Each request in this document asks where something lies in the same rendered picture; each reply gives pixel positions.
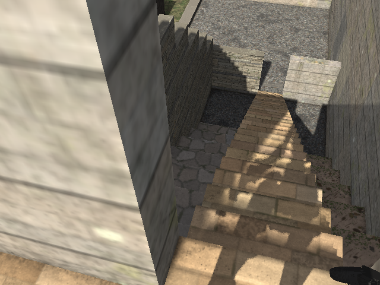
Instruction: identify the robot right hand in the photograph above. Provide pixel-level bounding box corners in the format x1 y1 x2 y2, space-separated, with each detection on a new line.
330 265 380 285

